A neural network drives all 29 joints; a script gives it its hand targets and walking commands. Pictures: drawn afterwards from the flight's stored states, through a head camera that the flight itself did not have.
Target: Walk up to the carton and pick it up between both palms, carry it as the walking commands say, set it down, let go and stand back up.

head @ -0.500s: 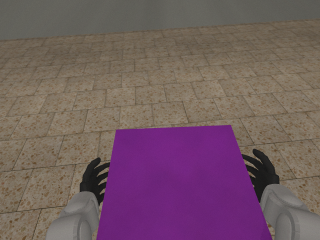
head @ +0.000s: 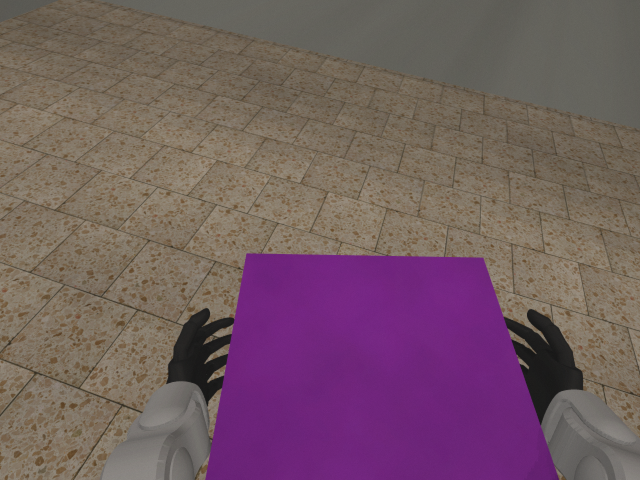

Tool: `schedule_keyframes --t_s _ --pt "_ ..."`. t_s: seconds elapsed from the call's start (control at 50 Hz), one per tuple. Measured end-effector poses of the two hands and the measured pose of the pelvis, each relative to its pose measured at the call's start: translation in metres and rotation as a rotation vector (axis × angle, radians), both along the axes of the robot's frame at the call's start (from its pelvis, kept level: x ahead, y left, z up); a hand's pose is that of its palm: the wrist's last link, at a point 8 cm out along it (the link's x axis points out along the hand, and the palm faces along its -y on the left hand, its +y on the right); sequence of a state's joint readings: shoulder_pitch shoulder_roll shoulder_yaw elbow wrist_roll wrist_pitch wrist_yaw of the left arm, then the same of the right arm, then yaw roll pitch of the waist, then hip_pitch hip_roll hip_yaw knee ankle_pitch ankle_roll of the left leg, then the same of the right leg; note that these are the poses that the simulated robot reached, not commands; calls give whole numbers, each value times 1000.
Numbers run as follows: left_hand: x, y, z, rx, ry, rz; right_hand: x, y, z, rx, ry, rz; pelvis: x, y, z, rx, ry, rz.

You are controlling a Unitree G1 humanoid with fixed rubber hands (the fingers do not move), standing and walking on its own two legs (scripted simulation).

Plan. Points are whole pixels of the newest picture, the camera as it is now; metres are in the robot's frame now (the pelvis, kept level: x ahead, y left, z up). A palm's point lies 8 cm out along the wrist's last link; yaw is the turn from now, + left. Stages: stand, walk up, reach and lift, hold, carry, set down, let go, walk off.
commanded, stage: carry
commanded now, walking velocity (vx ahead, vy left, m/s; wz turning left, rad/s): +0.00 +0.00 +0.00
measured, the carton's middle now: (360, 399) +0.24 +0.00 +0.01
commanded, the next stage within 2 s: none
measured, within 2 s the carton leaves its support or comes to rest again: neither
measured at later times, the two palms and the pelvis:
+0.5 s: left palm (194, 199) +0.49 +0.26 +0.06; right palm (425, 198) +0.55 -0.10 +0.07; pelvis +0.29 +0.05 -0.02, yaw +5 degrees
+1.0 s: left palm (184, 151) +0.59 +0.30 +0.07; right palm (397, 157) +0.64 -0.06 +0.08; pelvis +0.40 +0.10 -0.02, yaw +5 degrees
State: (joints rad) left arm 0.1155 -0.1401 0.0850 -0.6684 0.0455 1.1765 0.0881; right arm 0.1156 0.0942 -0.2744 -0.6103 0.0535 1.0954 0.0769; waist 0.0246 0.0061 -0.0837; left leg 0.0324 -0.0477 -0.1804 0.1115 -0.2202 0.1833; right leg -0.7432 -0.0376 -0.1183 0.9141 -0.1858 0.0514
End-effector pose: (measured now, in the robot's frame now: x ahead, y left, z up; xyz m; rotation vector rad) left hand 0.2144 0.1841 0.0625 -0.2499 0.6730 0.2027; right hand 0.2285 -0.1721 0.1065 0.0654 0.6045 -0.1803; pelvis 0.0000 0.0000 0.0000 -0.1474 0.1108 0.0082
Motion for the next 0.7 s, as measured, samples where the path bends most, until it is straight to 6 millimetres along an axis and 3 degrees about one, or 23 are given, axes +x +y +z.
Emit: schedule_keyframes --t_s 0.2,0.34,0.46,0.56,0.64,0.7 --pt "149 -2 -18 97 -1 2 155 -4 -47 68 10 23 146 1 -34 48 -24 71" --pt "189 30 -16 81 77 142 244 35 -49 104 88 130 215 8 -16 126 -40 89" --pt "249 60 0 115 27 139 302 63 -42 116 39 133 272 39 -14 152 -50 79" --pt "313 87 -8 123 -16 62 343 87 -45 96 4 81 326 76 -30 140 -64 45" --pt "352 101 -26 119 55 -9 367 100 -54 67 77 34 341 89 -23 118 -47 57" --pt "359 106 -17 82 22 -2 370 105 -41 74 45 10 350 96 -18 109 -35 61"
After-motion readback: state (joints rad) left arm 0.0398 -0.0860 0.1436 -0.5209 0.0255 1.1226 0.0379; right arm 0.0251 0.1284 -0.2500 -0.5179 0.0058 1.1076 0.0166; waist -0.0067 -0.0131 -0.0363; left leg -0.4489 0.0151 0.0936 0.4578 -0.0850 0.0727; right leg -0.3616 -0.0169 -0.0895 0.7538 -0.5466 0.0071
